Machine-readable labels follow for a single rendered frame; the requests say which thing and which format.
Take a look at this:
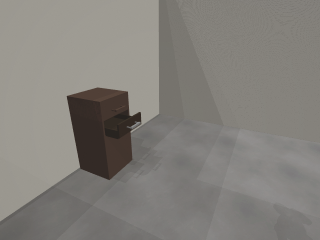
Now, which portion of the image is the cabinet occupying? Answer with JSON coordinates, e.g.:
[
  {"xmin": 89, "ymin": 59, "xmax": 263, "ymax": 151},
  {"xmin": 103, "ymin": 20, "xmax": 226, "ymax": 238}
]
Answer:
[{"xmin": 67, "ymin": 87, "xmax": 133, "ymax": 180}]

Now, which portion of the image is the handle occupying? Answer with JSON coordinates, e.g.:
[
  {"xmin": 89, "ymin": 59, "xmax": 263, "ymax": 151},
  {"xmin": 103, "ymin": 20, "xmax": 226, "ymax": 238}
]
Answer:
[
  {"xmin": 115, "ymin": 105, "xmax": 126, "ymax": 112},
  {"xmin": 127, "ymin": 121, "xmax": 141, "ymax": 130}
]

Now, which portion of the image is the drawer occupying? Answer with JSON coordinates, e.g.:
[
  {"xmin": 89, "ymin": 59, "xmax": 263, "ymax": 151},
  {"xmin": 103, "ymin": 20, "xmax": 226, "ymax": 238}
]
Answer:
[{"xmin": 104, "ymin": 112, "xmax": 142, "ymax": 139}]

